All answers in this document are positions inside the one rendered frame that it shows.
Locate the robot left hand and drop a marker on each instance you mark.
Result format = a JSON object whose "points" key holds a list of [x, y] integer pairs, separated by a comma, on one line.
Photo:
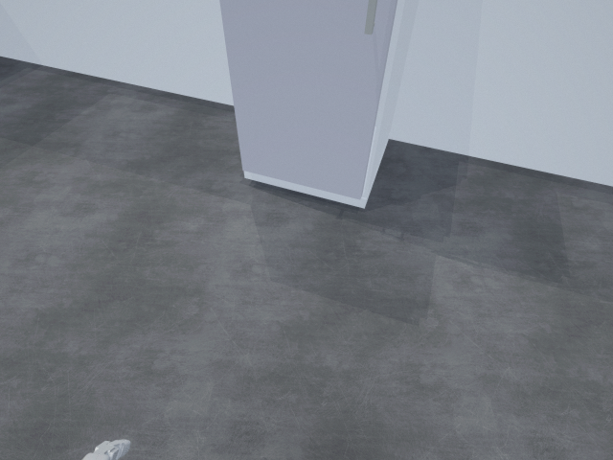
{"points": [[109, 450]]}

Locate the fridge door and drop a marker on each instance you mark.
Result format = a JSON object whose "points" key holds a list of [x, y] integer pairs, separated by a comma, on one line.
{"points": [[306, 84]]}

